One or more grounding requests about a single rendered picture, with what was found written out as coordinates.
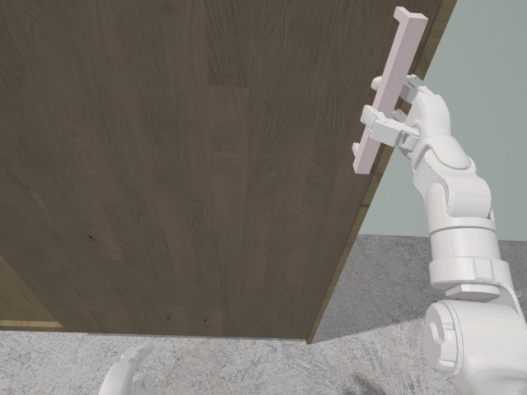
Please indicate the left robot hand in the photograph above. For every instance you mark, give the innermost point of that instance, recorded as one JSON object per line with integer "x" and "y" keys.
{"x": 120, "y": 379}

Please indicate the robot right forearm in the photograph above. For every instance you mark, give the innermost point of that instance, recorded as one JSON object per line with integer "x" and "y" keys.
{"x": 466, "y": 260}

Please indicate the handle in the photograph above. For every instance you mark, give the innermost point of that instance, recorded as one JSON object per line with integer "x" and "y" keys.
{"x": 406, "y": 41}

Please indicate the right robot hand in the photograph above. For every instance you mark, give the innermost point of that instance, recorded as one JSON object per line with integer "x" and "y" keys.
{"x": 428, "y": 116}

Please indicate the right robot upper arm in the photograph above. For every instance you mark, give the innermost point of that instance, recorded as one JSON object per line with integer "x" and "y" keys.
{"x": 480, "y": 347}

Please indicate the wardrobe door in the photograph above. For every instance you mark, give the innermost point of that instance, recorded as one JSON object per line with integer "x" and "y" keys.
{"x": 17, "y": 301}
{"x": 185, "y": 167}

